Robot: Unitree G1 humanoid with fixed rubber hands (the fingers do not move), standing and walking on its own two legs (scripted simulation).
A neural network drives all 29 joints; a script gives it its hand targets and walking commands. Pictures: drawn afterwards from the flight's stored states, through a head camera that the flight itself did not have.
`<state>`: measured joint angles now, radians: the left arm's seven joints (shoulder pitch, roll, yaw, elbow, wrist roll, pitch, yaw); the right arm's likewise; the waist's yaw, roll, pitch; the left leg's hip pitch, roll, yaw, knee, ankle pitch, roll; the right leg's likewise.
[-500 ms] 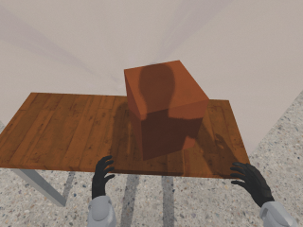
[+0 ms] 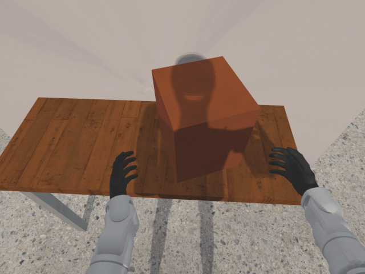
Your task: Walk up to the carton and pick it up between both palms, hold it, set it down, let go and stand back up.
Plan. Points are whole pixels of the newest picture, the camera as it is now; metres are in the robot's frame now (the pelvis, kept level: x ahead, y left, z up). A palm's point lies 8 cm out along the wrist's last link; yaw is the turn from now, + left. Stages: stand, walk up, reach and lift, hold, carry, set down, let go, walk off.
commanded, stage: reach and lift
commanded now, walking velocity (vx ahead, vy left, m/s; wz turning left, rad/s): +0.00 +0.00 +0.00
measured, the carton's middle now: (199, 121) +0.51 +0.03 -0.01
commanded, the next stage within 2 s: none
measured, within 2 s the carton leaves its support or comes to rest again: neither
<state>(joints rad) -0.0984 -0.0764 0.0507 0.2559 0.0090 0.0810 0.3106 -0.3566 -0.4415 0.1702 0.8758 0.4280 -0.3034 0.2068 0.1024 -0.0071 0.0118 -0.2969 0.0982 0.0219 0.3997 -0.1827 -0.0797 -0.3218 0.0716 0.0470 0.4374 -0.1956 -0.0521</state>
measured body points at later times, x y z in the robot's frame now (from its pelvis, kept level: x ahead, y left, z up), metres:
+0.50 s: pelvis +0.00 +0.00 +0.00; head +0.07 -0.01 +0.45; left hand +0.33 +0.21 +0.05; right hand +0.43 -0.18 +0.05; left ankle +0.01 +0.17 -0.74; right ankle +0.01 -0.09 -0.74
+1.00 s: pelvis +0.00 +0.00 +0.00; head +0.07 -0.01 +0.44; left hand +0.36 +0.23 +0.08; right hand +0.49 -0.13 +0.09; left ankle +0.01 +0.17 -0.74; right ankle +0.01 -0.09 -0.74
